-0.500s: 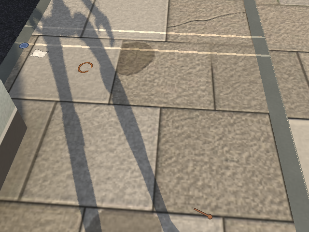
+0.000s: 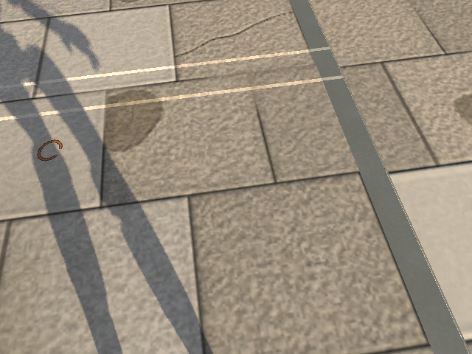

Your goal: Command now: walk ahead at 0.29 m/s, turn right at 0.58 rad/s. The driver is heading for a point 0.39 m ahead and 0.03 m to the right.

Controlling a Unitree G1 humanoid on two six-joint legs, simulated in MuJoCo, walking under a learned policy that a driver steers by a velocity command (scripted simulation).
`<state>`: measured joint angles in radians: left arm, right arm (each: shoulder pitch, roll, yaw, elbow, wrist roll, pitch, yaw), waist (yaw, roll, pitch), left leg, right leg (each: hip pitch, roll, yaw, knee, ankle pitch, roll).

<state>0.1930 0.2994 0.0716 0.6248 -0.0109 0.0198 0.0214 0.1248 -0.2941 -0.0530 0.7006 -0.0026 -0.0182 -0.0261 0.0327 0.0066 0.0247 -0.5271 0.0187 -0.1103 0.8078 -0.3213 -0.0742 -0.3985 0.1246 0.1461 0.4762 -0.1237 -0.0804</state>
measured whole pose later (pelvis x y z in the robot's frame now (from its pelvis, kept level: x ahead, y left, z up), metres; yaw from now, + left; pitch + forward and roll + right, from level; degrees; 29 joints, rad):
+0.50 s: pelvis +0.17 +0.00 +0.00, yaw -18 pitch +2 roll +0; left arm 0.11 0.28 0.06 0.60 -0.03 -0.01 -0.06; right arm 0.41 -0.28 -0.06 0.81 0.00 -0.06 -0.02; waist -0.11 -0.03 0.02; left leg 0.08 0.05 0.17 0.27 -0.37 -0.03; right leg -0.68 -0.06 0.01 0.76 -0.07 0.01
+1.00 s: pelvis +0.32 -0.07 +0.00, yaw -23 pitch +0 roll -3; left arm 0.16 0.24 0.03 0.79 0.02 -0.02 -0.01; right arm 0.17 -0.27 -0.02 0.77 -0.02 0.00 -0.03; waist 0.00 0.03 0.01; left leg -0.35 0.08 -0.04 0.56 -0.21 -0.04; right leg -0.26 0.08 -0.02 0.49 -0.23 -0.04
